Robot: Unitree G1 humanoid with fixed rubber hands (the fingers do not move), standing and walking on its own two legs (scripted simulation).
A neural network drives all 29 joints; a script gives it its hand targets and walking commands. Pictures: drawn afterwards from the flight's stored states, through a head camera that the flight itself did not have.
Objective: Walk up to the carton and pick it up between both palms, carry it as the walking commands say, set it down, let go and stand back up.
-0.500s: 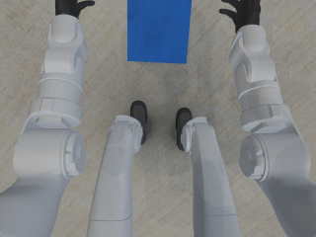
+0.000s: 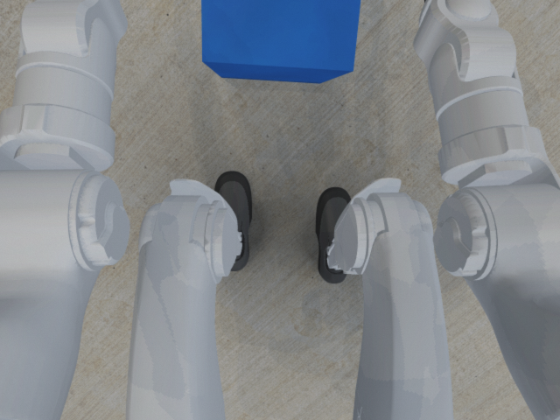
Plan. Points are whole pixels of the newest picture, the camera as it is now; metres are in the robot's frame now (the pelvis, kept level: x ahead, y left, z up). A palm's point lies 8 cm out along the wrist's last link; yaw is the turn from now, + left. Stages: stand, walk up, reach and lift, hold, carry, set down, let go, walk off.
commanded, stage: reach and lift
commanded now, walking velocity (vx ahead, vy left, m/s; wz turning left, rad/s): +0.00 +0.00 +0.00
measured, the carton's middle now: out of the picture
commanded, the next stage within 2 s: none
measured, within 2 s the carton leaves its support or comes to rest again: neither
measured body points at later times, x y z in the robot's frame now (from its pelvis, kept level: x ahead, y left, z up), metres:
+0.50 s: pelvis +0.02 -0.01 -0.08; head +0.41 +0.01 +0.14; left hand +0.57 +0.19 -0.29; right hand +0.58 -0.16 -0.28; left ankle +0.15 +0.08 -0.42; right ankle +0.12 -0.13 -0.42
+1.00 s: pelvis +0.02 -0.01 -0.09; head +0.41 +0.01 +0.13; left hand +0.57 +0.19 -0.30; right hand +0.58 -0.15 -0.29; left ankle +0.15 +0.08 -0.42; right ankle +0.12 -0.13 -0.42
